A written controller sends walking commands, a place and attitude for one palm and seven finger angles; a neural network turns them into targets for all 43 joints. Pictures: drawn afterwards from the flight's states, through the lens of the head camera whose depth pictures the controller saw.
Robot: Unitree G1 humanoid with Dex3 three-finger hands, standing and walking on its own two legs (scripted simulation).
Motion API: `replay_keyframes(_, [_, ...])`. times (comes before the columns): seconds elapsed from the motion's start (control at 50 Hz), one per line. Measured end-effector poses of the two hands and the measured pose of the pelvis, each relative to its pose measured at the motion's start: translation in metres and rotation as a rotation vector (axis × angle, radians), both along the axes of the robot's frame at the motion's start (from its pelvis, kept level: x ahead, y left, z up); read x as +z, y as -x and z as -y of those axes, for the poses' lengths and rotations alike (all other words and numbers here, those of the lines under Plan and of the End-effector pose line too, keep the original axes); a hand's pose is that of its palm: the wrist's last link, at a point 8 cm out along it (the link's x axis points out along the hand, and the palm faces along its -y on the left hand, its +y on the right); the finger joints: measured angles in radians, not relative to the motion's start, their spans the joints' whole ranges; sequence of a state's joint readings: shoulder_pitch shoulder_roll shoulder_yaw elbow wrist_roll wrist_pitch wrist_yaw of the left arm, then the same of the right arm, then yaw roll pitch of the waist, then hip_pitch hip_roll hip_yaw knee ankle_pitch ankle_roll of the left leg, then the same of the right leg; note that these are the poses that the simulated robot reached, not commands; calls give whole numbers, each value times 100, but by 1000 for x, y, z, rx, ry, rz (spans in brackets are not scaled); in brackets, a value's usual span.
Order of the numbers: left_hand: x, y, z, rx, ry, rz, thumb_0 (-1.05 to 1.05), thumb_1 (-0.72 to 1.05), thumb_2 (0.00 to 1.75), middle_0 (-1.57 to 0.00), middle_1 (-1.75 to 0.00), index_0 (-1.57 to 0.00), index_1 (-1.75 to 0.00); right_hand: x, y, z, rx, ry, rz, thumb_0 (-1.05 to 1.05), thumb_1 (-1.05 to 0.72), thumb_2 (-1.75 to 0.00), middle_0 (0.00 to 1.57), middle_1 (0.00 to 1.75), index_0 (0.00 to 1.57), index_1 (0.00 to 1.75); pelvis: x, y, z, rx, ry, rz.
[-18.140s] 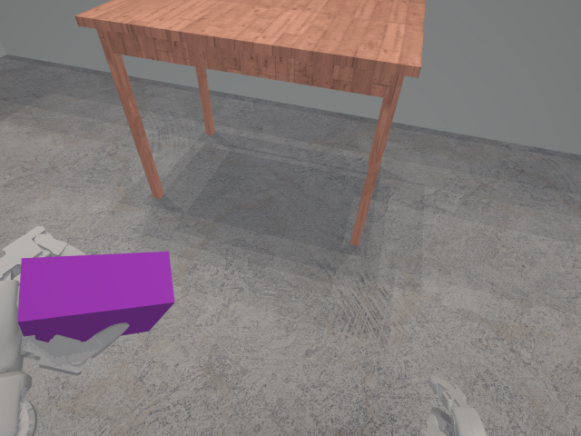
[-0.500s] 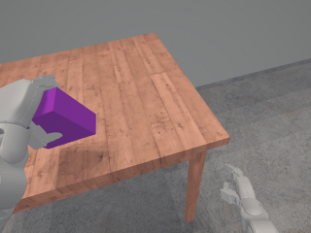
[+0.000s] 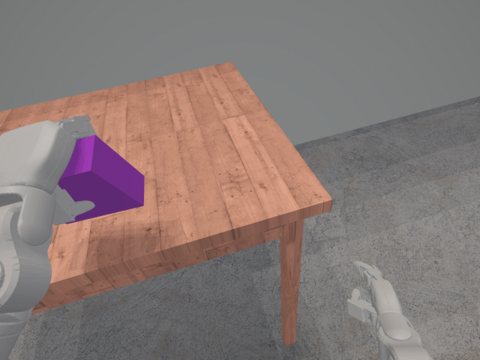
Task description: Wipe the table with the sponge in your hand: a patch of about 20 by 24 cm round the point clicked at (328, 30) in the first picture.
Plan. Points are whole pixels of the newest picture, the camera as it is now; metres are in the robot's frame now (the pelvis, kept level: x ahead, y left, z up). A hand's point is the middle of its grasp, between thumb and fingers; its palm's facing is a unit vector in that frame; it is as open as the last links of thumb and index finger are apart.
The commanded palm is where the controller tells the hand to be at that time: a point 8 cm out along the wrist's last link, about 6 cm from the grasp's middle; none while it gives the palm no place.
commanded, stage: turn the palm down, sponge in hand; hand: left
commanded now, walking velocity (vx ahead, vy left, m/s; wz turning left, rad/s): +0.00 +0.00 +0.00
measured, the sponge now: (88, 190) +0.26 +0.28 +0.20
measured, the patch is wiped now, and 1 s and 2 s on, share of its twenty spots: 0.00 0.00 0.00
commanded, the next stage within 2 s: move the sponge above the wiping area in 0.26 s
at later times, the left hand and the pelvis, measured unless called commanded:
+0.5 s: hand (82, 147) +0.28 +0.26 +0.26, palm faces +0.37 -0.03 -0.93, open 9.3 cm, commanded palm +0.22 +0.27 +0.30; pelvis +0.03 -0.01 +0.00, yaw -1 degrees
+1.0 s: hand (91, 141) +0.30 +0.27 +0.26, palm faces +0.37 -0.08 -0.93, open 9.3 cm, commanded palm +0.24 +0.27 +0.29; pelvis +0.03 +0.00 +0.00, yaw +0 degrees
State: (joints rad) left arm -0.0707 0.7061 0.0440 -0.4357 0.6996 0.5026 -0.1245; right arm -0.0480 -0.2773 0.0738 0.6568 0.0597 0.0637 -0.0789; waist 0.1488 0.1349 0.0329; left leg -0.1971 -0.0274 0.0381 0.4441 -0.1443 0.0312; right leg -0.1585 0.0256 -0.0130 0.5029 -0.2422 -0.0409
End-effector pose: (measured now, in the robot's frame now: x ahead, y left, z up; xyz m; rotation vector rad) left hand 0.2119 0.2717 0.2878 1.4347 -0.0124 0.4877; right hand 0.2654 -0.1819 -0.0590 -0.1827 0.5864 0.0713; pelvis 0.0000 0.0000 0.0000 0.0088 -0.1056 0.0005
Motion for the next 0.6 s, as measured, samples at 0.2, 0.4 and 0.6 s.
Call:
replay_keyframes(0.2, [5, -15, 0, 36, 28, -1, 0, -44, 106, -80, -137, -80, -139, 0, -3, 23, -40, -31, 14, 1, -90, -89, 20, 30, 20, 30, 0, -11, 10, -8, -1, -24])
replay_keyframes(0.4, [-7, -28, 21, -44, 11, -32, 0, -44, 106, -80, -137, -80, -139, -5, -15, 33, -47, 0, -8, 1, -90, -89, 20, 30, 20, 30, 0, -25, 12, -14, -8, -26])
replay_keyframes(0.6, [10, -29, -4, 60, 18, 9, 0, -44, 107, -80, -137, -80, -139, -1, -25, 22, -38, -56, 0, 1, -90, -89, 20, 30, 20, 30, 2, -33, 11, -14, -6, -49])
